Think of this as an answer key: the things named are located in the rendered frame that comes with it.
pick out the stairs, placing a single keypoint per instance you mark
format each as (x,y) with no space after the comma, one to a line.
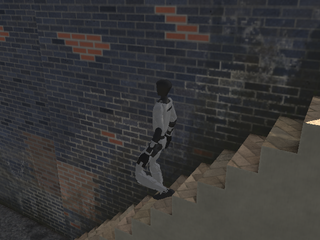
(267,190)

